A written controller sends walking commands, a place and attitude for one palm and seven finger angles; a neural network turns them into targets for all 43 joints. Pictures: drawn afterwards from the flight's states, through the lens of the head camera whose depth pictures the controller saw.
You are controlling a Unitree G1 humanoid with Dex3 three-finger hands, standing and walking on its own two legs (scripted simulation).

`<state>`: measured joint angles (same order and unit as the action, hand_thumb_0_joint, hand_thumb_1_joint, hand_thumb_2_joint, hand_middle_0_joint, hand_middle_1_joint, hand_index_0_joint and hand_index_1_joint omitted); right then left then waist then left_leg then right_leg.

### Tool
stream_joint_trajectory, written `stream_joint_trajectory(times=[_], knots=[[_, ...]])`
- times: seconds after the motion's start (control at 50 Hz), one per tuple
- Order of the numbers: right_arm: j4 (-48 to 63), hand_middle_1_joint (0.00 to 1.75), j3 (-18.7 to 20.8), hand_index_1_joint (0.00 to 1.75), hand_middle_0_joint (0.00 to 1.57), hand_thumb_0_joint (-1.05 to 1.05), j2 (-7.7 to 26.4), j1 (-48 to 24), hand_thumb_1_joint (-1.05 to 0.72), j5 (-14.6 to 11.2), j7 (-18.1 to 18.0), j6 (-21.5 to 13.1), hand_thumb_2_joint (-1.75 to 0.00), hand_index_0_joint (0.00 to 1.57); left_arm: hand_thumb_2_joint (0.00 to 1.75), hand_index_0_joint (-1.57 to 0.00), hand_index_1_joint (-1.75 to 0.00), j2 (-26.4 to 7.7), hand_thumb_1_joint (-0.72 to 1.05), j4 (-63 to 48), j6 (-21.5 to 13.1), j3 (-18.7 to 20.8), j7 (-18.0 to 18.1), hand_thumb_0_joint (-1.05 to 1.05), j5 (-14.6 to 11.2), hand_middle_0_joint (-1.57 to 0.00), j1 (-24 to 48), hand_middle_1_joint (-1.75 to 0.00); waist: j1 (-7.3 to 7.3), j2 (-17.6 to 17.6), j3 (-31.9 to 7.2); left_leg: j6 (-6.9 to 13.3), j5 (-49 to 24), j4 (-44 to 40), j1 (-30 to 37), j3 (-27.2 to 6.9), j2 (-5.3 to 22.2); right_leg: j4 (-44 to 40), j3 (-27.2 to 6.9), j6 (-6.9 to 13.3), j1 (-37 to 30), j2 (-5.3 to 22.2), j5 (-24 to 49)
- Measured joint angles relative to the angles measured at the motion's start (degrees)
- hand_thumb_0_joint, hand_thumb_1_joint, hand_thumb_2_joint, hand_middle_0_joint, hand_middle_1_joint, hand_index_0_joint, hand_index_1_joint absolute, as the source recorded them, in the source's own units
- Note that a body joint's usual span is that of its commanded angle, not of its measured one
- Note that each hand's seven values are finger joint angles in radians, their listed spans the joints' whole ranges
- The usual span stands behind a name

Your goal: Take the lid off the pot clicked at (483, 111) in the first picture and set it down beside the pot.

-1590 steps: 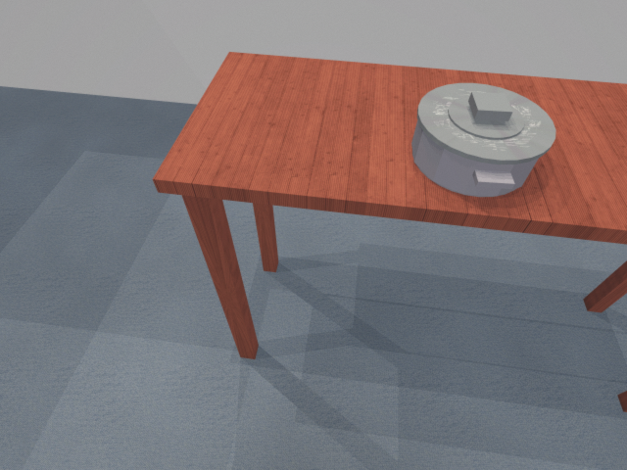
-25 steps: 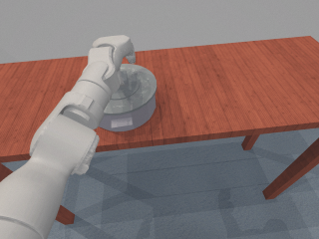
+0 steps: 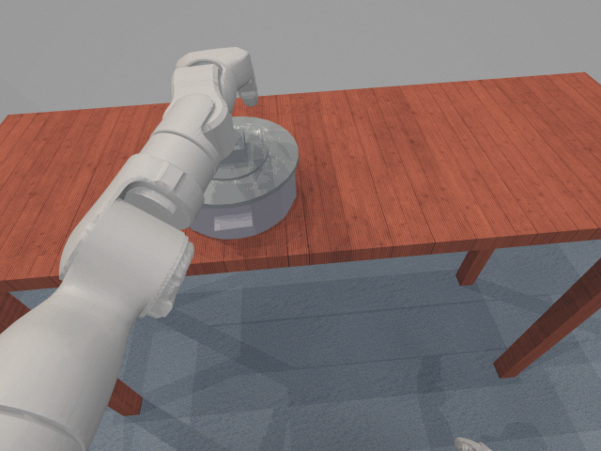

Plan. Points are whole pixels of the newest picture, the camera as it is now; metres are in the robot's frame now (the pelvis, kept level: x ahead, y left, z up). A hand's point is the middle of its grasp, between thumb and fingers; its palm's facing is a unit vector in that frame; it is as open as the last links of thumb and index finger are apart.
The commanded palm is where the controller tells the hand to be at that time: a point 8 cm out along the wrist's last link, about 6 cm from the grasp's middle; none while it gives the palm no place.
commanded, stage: raise the hand to come down again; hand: left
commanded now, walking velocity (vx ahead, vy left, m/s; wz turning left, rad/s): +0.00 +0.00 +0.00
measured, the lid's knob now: (227, 144) +0.52 +0.09 +0.14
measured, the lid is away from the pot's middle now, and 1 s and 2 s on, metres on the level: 0.01 0.01 0.01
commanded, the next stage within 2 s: move the open hand above the knob in 0.28 s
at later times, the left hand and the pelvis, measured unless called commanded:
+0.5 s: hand (213, 115) +0.50 +0.09 +0.21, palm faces -0.26 -0.05 -0.96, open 10.2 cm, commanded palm +0.48 +0.09 +0.27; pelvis +0.00 +0.00 +0.00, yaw -1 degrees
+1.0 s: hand (216, 115) +0.49 +0.09 +0.21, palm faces -0.23 -0.05 -0.97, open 10.2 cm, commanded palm +0.48 +0.09 +0.27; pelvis +0.00 +0.01 +0.00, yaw +0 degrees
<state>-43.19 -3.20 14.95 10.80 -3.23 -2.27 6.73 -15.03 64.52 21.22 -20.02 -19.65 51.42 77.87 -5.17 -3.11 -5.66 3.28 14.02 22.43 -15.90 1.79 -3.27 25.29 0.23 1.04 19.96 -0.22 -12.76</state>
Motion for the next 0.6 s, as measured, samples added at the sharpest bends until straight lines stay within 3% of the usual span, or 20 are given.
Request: stream_joint_trajectory(times=[0.26,0.42,0.5,0.6], knots=[[-1.04,0.30,0.36,0.30,0.20,0.01,0.77,4.36,-0.90,0.09,-0.96,-1.30,-0.90,0.20,1.26,-0.82,-0.08,-3.13,-0.23,1.95,-1.34,0.25,-1.74,0.00,0.56,-0.82,0.59,-0.08,-1.44,0.30,0.71,0.05,-0.72,-0.52,-0.18,0.67,0.24,-0.65,-0.64,0.00,0.32,-0.29,1.04],[-1.11,0.30,0.74,0.30,0.20,0.01,1.11,4.41,-0.90,0.19,-1.23,-2.74,-0.90,0.20,1.26,-0.82,-0.08,-3.83,-0.23,2.84,-3.29,1.85,-0.17,0.00,1.14,-0.82,0.90,-0.08,-1.88,0.52,0.19,0.17,-0.52,-0.49,-0.67,1.08,0.32,-0.91,-1.06,-0.14,0.82,-0.40,1.17],[-1.05,0.30,0.74,0.30,0.20,0.01,1.14,3.90,-0.90,0.04,-0.75,-2.65,-0.90,0.20,1.26,-0.82,-0.08,-3.78,-0.23,4.50,-1.74,1.46,0.11,0.00,1.42,-0.81,1.61,-0.08,-1.81,0.45,0.12,0.31,-0.34,-0.36,-1.09,1.16,0.25,-0.87,-1.14,-0.28,1.21,-0.34,1.05],[-0.47,0.30,1.06,0.30,0.20,0.01,0.71,3.99,-0.90,0.30,-0.57,-2.83,-0.90,0.20,1.25,-0.82,-0.08,-3.98,-0.23,1.08,-2.89,0.94,-1.36,0.00,0.94,-0.81,-0.09,-0.08,-1.11,0.40,-0.53,0.51,-0.17,-0.57,-0.97,1.01,0.10,-1.10,-1.04,-0.50,1.01,-0.19,0.80]])
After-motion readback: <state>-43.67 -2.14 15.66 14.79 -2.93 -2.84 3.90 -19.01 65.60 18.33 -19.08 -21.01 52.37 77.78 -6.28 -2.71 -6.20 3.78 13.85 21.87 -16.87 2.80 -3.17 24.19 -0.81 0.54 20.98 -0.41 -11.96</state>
